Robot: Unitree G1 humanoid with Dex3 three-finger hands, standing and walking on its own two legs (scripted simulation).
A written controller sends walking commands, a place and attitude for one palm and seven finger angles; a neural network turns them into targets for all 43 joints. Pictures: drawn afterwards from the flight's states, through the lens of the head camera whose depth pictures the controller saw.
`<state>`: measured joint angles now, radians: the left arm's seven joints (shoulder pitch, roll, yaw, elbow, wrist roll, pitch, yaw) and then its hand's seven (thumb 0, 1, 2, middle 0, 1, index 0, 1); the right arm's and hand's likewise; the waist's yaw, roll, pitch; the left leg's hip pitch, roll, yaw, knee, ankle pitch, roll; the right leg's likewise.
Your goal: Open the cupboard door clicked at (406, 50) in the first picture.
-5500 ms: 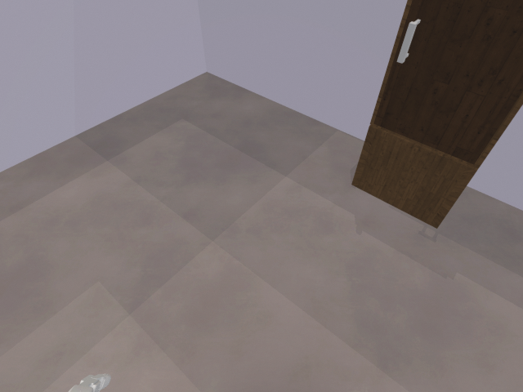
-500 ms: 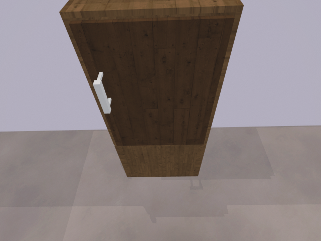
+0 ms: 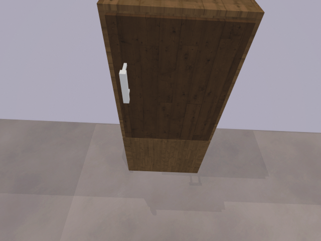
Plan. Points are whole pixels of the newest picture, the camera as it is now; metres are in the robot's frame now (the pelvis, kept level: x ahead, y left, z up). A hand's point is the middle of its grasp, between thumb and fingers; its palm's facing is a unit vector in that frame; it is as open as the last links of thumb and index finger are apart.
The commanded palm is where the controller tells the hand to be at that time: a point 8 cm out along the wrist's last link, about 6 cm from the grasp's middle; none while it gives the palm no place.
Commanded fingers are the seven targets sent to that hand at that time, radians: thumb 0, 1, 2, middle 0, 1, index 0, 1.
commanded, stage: come to a stop and stand still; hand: left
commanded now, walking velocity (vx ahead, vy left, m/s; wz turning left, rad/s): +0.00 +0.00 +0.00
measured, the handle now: (125, 83) +0.60 +0.17 +0.03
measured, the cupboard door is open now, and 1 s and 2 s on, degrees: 0 0 0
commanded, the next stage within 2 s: look again from close up in 0.62 s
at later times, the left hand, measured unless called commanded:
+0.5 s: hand out of the picture -0.05 +0.14 -0.17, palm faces +0.02 -0.99 -0.16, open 7.4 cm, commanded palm none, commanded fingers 0.00 0.90 0.90 -0.20 -0.30 -0.20 -0.30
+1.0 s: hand out of the picture -0.01 +0.17 -0.17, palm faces +0.03 -0.97 -0.22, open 7.4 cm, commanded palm none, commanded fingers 0.00 0.90 0.90 -0.20 -0.30 -0.20 -0.30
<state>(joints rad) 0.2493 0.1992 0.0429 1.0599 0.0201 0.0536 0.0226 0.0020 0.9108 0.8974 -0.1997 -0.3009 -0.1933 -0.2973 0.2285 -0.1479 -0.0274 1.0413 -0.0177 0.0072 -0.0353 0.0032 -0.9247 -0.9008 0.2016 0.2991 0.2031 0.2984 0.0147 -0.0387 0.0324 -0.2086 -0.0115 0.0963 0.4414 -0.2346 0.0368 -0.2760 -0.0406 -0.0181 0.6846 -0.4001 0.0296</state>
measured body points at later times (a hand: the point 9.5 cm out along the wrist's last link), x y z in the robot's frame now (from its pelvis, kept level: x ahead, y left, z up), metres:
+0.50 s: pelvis -0.03 -0.02 +0.00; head -0.03 -0.02 +0.45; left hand -0.05 +0.19 -0.16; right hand -0.08 -0.23 -0.16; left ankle +0.00 +0.10 -0.74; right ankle -0.03 -0.12 -0.74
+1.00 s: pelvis -0.01 +0.00 -0.01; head -0.01 -0.02 +0.44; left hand -0.01 +0.23 -0.15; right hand -0.01 -0.21 -0.17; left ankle +0.00 +0.10 -0.74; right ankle -0.03 -0.12 -0.74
